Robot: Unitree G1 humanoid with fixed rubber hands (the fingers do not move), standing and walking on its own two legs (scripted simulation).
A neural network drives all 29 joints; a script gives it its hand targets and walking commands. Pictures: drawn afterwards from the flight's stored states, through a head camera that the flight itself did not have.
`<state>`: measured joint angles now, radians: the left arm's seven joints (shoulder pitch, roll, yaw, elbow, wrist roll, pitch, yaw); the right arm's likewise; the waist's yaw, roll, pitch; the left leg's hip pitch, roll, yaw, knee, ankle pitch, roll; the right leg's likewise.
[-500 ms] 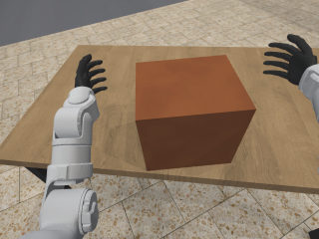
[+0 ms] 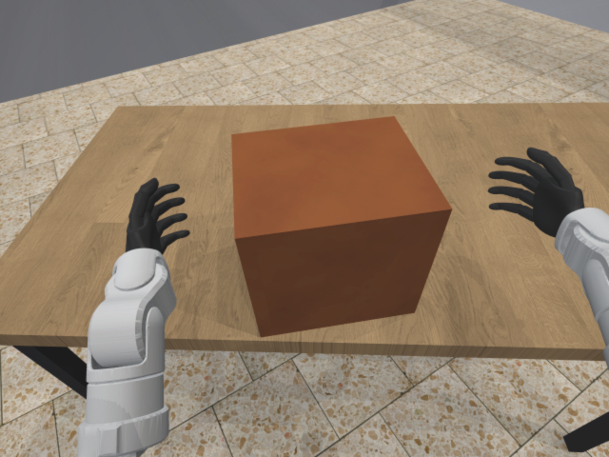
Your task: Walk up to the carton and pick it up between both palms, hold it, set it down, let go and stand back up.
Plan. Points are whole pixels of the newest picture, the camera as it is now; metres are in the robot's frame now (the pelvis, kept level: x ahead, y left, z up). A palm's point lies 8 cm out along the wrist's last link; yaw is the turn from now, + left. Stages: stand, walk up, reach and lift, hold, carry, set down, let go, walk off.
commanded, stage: set down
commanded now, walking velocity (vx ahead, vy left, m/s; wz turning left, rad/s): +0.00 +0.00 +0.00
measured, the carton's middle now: (327, 227) +0.43 +0.00 +0.07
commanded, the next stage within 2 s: none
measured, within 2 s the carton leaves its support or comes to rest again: neither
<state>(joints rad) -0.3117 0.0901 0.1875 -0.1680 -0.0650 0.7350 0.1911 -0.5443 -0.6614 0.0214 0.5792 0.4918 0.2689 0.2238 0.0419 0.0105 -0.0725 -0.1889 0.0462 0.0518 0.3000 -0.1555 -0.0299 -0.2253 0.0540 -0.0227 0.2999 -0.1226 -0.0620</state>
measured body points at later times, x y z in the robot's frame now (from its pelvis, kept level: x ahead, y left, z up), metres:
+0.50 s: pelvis +0.00 +0.00 +0.00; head -0.01 +0.01 +0.45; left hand +0.28 +0.21 +0.12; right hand +0.32 -0.29 +0.11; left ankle +0.00 +0.14 -0.75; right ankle +0.02 -0.08 -0.75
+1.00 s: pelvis +0.01 +0.00 +0.00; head +0.00 +0.01 +0.45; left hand +0.23 +0.20 +0.06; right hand +0.24 -0.29 +0.05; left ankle +0.00 +0.14 -0.75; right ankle +0.02 -0.08 -0.75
